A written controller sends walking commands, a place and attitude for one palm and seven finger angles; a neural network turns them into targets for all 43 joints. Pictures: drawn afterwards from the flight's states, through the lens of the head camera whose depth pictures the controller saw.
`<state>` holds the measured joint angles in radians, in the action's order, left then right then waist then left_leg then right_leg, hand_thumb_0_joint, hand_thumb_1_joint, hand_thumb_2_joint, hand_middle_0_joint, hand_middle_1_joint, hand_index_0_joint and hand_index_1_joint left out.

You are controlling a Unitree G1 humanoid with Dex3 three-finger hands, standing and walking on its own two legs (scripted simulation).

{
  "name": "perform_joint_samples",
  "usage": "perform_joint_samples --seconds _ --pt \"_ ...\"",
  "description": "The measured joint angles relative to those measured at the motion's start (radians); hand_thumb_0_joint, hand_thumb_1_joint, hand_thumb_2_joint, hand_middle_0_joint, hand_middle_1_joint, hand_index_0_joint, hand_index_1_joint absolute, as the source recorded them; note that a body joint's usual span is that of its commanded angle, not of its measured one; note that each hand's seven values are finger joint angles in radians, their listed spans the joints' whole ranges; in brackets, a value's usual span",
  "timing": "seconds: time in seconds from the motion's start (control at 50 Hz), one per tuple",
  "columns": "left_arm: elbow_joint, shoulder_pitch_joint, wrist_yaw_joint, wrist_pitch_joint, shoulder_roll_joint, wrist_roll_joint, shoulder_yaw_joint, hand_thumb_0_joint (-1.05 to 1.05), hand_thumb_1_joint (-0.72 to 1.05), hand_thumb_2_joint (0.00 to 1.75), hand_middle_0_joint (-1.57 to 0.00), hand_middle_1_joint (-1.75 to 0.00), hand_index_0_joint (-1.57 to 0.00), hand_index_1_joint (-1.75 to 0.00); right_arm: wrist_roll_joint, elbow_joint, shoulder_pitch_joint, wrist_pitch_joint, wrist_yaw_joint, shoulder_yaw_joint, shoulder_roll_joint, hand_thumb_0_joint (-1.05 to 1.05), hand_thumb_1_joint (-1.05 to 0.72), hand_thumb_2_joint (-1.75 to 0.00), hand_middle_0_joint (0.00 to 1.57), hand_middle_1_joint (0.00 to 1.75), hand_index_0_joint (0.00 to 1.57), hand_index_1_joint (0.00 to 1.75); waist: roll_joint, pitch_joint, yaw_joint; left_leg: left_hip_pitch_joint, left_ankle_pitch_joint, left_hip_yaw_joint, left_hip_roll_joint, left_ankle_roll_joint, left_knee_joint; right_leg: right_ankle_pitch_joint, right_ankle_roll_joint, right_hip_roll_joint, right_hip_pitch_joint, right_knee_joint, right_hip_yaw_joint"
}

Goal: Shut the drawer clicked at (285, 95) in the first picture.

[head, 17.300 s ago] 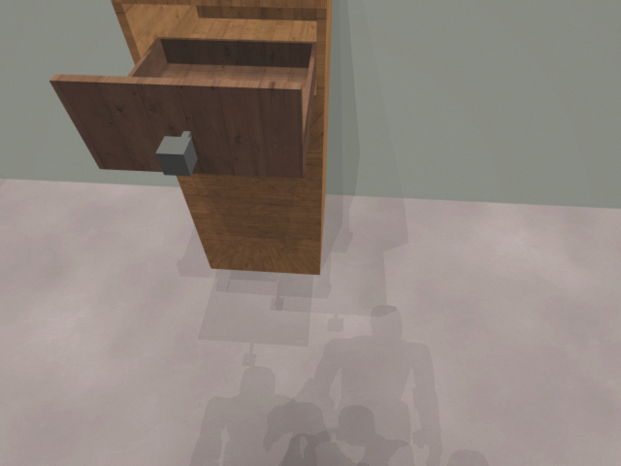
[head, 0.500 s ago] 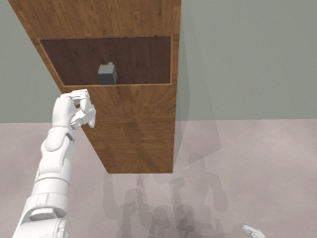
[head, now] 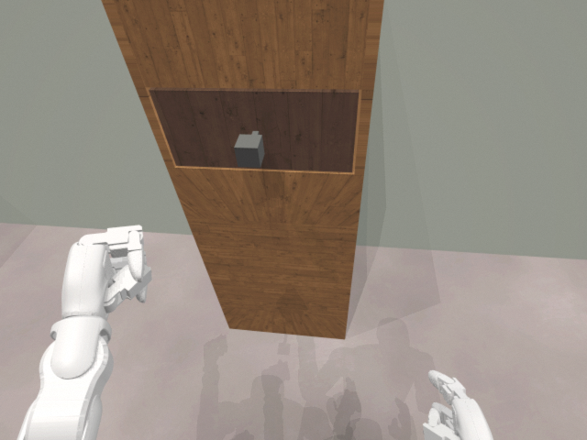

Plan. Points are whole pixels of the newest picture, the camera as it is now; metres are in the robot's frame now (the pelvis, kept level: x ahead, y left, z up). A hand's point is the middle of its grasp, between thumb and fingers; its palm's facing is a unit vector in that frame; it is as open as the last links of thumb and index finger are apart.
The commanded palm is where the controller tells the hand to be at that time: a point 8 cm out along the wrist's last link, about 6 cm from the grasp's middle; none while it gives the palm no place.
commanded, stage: draw the hand back to the body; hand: left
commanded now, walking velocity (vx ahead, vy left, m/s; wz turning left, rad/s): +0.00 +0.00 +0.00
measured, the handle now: (252, 144) +0.60 +0.15 +0.09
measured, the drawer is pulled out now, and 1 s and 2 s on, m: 0.00 0.00 0.00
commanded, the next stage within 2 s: step back with the hand held close in 0.52 s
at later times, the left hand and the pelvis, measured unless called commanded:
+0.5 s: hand (52, 331) +0.17 +0.26 +0.16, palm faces +0.44 -0.81 -0.39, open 3.2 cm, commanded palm +0.13 +0.30 +0.17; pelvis +0.00 +0.02 +0.00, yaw +0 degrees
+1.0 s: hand (66, 336) +0.18 +0.26 +0.14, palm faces +0.24 -0.82 -0.52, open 3.2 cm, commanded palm +0.12 +0.31 +0.17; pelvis -0.02 +0.03 -0.01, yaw -1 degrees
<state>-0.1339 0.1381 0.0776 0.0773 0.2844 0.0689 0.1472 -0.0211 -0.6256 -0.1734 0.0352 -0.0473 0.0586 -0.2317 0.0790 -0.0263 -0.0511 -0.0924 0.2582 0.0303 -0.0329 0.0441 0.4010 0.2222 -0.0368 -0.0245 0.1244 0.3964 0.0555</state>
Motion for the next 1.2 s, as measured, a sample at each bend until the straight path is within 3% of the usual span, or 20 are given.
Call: perform_joint_samples --seconds 0.22,0.4,0.54,0.68,0.78,0.96,1.08,1.2 --pt "-0.195 0.246 0.008 0.028 0.02 -0.002 0.072 0.01 0.89 0.9 -1.4 -1.6 -1.4 -1.6 0.013 -0.016 -0.023 0.002 0.011 -0.019 0.001 0.02 -0.91 -0.9 0.2 0.3 0.2 0.3 0.01 0.005 0.007 0.031 0.005 0.013 -0.003 0.01 -0.013 -0.005 0.012 0.001 -0.031 -0.021 -0.014" --pt "-0.336 0.423 0.027 0.03 0.052 -0.005 0.145 0.02 0.89 0.9 -1.4 -1.6 -1.4 -1.6 0.011 0.002 -0.03 0.031 -0.001 -0.04 -0.014 0.02 -0.91 -0.9 0.2 0.3 0.2 0.3 0.005 0.022 -0.018 0.028 0.02 0.01 -0.004 0.016 0.011 0.0 0.019 0.003 -0.039 -0.018 -0.012" --pt "-0.324 0.376 0.043 0.029 0.02 -0.019 0.125 0.01 0.89 0.9 -1.41 -1.6 -1.4 -1.6 0.016 -0.001 -0.007 0.052 -0.009 -0.036 -0.013 0.02 -0.91 -0.9 0.2 0.3 0.2 0.3 0.002 0.001 -0.033 0.021 0.014 -0.001 -0.016 0.022 0.019 0.002 0.024 0.016 -0.034 -0.004 0.0" --pt "-0.34 0.367 0.039 0.024 0.036 -0.018 0.131 0.02 0.89 0.9 -1.41 -1.6 -1.4 -1.6 0.021 0.004 -0.015 0.055 -0.007 -0.015 0.013 0.02 -0.91 -0.9 0.2 0.3 0.2 0.3 -0.009 0.008 -0.025 0.018 0.013 0.006 -0.014 0.021 0.016 0.001 0.024 0.014 -0.027 -0.004 -0.006" --pt "-0.354 0.373 0.033 0.091 0.084 -0.014 0.225 0.01 0.89 0.9 -1.41 -1.6 -1.4 -1.6 0.025 0.027 -0.002 0.024 0.002 -0.017 0.014 0.02 -0.91 -0.9 0.21 0.3 0.2 0.3 -0.016 0.011 0.008 -0.045 0.008 0.015 -0.008 0.025 0.027 -0.018 0.024 0.008 0.032 -0.009 -0.015" --pt "-0.4 0.485 0.014 0.094 0.096 -0.022 0.183 0.01 0.89 0.9 -1.4 -1.6 -1.4 -1.6 0.014 0.06 -0.003 -0.035 -0.005 -0.071 -0.019 0.02 -0.91 -0.9 0.21 0.3 0.2 0.3 -0.038 -0.009 0.05 -0.146 -0.013 0.039 -0.032 0.042 0.046 -0.018 0.043 0.033 0.16 0.06 -0.037" --pt "-0.454 0.514 0.028 0.105 0.141 -0.025 0.234 0.02 0.88 0.89 -1.4 -1.6 -1.4 -1.6 0.011 0.079 -0.024 -0.038 -0.02 -0.08 -0.01 0.02 -0.91 -0.9 0.2 0.3 0.2 0.3 -0.072 -0.006 0.041 -0.182 -0.008 0.043 -0.041 0.047 0.089 -0.002 0.046 0.044 0.206 0.128 -0.042" --pt "-0.444 0.469 0.038 0.13 0.12 -0.042 0.252 0.01 0.88 0.9 -1.4 -1.6 -1.4 -1.6 0.017 0.089 -0.02 -0.007 -0.022 -0.073 0.001 0.02 -0.91 -0.9 0.2 0.3 0.2 0.3 -0.076 -0.007 0.032 -0.209 -0.011 0.036 -0.054 0.049 0.13 0.023 0.052 0.043 0.233 0.194 -0.081"
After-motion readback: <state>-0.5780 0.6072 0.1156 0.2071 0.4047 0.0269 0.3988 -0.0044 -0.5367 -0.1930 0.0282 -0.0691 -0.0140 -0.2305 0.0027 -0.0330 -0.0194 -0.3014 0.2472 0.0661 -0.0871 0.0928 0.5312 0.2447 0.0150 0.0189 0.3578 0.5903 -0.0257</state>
